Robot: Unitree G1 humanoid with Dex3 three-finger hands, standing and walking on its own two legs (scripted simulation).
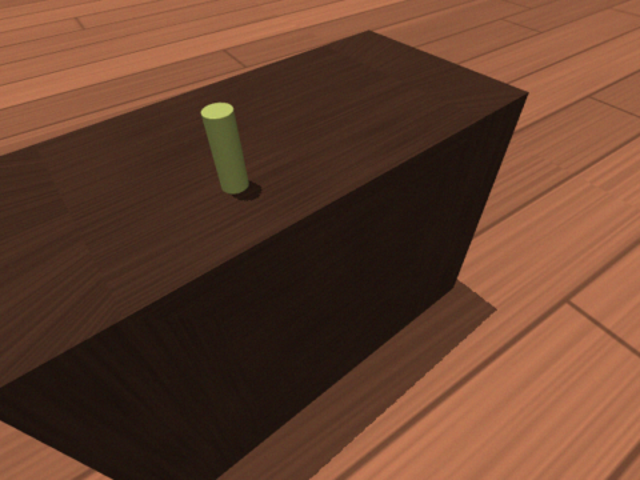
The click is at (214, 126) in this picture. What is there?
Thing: slim round
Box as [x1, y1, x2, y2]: [201, 103, 248, 193]
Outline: 207,105 201,110 201,115 221,187 224,191 228,193 240,192 247,187 248,181 232,106 227,103 213,103
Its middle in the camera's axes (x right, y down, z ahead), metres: -0.16 -0.15 +0.66
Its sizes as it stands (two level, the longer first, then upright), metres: 0.051 0.051 0.150
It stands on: a support 0.80 m high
